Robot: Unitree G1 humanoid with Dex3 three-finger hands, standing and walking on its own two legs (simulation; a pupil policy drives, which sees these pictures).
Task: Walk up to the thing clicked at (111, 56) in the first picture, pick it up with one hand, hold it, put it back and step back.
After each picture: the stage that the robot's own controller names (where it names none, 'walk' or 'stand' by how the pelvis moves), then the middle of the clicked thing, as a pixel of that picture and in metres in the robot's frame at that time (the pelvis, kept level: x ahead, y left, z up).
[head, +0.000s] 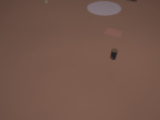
stand; (113, 54) +1.27 -0.34 -0.72
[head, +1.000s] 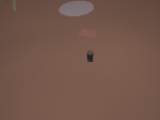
walk; (90, 56) +1.19 +0.02 -0.70
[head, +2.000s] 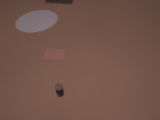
walk; (59, 90) +0.71 +0.24 -0.70
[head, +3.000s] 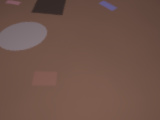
walk; out of the picture +0.39 +0.17 -0.71
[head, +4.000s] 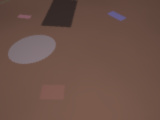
stand; out of the picture +0.32 +0.18 -0.72
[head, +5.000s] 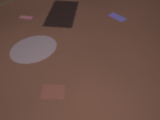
stand; out of the picture +0.34 +0.18 -0.73
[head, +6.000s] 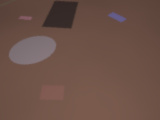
stand; out of the picture +0.33 +0.19 -0.73
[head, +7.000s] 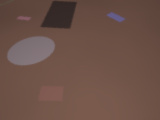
stand; out of the picture +0.32 +0.19 -0.73
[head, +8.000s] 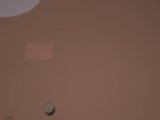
go down; (49, 108) +0.36 +0.18 -0.58
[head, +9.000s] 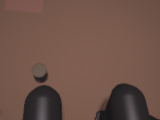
go down; (40, 73) +0.43 +0.18 -0.32
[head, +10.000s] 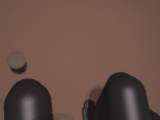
close in; (17, 63) +0.42 +0.20 -0.27
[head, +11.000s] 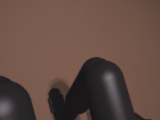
close; out of the picture +0.42 +0.23 -0.23
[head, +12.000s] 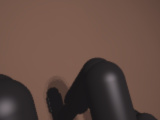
lift; out of the picture +0.41 +0.23 -0.23
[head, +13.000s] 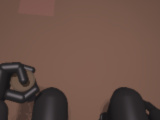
lift; (26, 86) +0.31 +0.20 -0.08
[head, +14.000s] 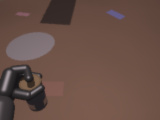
hold; (34, 93) +0.32 +0.17 +0.03
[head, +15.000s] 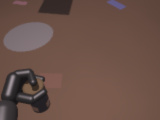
hold; (37, 96) +0.32 +0.17 -0.01
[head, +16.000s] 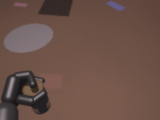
crouch; (37, 97) +0.32 +0.17 -0.02
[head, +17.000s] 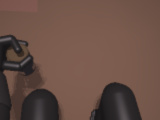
crouch; (22, 60) +0.42 +0.18 -0.11
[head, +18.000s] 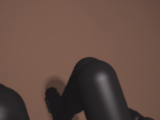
lower; out of the picture +0.43 +0.24 -0.23
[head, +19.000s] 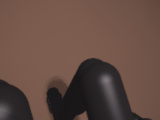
lower; out of the picture +0.42 +0.24 -0.23
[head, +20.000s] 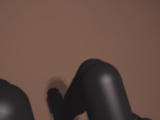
lower; out of the picture +0.42 +0.24 -0.23
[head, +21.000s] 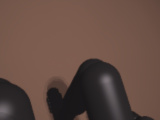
lower; out of the picture +0.42 +0.24 -0.23
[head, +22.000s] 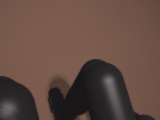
open; out of the picture +0.41 +0.23 -0.24
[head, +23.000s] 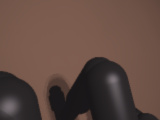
stand; out of the picture +0.41 +0.23 -0.22
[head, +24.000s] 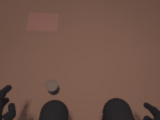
walk; (52, 87) +0.40 +0.16 -0.46
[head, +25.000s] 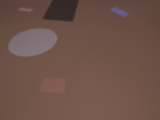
stand; out of the picture +0.34 +0.15 -0.66
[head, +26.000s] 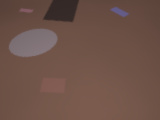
stand; out of the picture +0.35 +0.16 -0.67
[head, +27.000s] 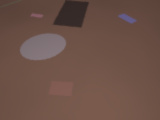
stand; out of the picture +0.36 +0.14 -0.72
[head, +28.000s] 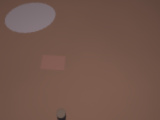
walk; (61, 115) +0.40 +0.11 -0.70
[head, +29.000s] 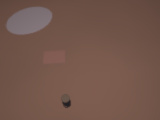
walk; (66, 100) +0.54 +0.17 -0.70
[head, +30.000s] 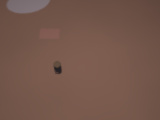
walk; (57, 67) +0.84 +0.22 -0.70
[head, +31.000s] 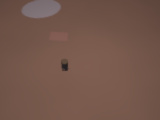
stand; (64, 65) +1.00 +0.17 -0.71
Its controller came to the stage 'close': yes
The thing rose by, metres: 0.71
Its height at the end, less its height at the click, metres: +0.00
